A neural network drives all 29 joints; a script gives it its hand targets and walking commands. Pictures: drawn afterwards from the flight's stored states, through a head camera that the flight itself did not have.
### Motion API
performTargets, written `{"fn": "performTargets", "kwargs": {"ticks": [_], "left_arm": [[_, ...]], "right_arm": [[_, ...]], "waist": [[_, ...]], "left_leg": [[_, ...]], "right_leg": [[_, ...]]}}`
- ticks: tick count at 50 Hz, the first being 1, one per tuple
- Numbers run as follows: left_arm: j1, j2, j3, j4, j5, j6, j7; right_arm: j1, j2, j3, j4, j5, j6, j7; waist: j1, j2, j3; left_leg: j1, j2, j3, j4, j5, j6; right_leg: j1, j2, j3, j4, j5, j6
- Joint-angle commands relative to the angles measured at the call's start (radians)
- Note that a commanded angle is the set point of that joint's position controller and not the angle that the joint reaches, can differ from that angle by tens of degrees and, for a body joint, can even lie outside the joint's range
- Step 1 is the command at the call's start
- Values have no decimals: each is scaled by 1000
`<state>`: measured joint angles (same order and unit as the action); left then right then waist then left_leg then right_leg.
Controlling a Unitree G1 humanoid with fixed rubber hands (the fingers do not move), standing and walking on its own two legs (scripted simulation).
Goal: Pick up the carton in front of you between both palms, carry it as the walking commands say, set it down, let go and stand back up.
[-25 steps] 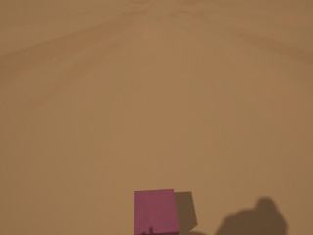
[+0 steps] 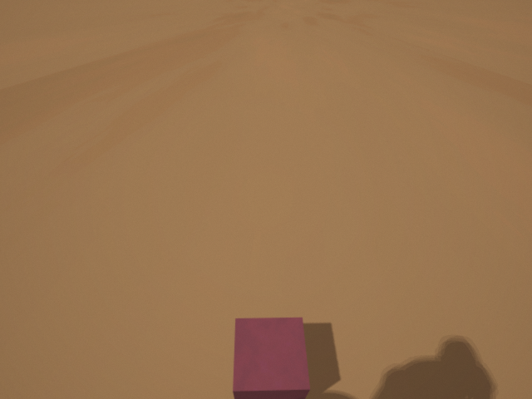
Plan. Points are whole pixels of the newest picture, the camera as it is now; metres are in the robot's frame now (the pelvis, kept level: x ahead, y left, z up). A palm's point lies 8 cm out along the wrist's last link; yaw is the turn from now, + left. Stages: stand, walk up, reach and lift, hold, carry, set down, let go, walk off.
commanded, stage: stand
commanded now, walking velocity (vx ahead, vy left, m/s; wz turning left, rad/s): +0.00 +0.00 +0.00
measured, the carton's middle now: (268, 364) +0.36 -0.01 -0.64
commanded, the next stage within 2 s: none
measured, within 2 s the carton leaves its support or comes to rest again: neither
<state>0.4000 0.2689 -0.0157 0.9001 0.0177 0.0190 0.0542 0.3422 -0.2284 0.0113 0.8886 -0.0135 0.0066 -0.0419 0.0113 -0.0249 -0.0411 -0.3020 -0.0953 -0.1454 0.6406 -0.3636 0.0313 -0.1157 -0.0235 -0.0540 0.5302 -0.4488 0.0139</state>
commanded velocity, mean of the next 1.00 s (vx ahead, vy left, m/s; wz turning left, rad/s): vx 0.00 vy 0.00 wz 0.00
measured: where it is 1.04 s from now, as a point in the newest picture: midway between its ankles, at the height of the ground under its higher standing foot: outside the picture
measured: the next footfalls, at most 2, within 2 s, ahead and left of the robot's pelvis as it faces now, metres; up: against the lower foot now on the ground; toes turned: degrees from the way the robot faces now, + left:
none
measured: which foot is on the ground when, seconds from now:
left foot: down 0.00-1.00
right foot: down 0.00-1.00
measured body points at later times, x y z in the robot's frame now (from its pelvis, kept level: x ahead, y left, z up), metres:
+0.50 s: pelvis -0.02 -0.01 +0.01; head -0.01 +0.00 +0.46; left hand -0.07 +0.22 -0.15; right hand -0.03 -0.24 -0.15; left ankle -0.02 +0.11 -0.73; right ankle -0.11 -0.12 -0.73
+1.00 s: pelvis -0.03 -0.02 +0.01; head -0.03 -0.02 +0.46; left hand -0.11 +0.19 -0.15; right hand -0.06 -0.24 -0.15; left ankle -0.02 +0.11 -0.73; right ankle -0.11 -0.12 -0.73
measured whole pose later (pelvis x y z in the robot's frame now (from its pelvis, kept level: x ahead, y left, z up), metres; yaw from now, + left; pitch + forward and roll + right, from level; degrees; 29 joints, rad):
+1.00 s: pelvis -0.03 -0.02 +0.01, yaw +1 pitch -1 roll +0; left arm 0.41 0.16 -0.03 1.14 0.02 0.01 0.05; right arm 0.33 -0.13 0.04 1.15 0.00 0.01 -0.06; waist 0.01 -0.02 0.01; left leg -0.25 -0.07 -0.18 0.54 -0.27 -0.01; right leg -0.08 0.01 -0.09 0.46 -0.37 -0.02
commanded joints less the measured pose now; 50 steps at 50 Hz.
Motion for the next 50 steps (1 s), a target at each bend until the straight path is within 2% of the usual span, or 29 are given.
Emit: {"fn": "performTargets", "kwargs": {"ticks": [1,23,50], "left_arm": [[82,93,17,6,0,-4,2],[111,19,-7,173,3,-4,0],[122,-42,-3,246,5,-12,2]], "right_arm": [[55,-107,-20,-6,1,-5,-4],[72,-33,10,170,9,4,-10],[69,28,14,262,12,6,-16]], "waist": [[1,37,63],[0,31,122],[2,28,143]], "left_leg": [[0,103,-91,-93,454,31],[2,103,-91,-143,390,17],[-8,108,-79,-166,345,-4]], "right_leg": [[-15,-53,39,-68,289,-27],[20,-64,39,-128,298,-39],[5,-69,49,-155,293,-59]]}}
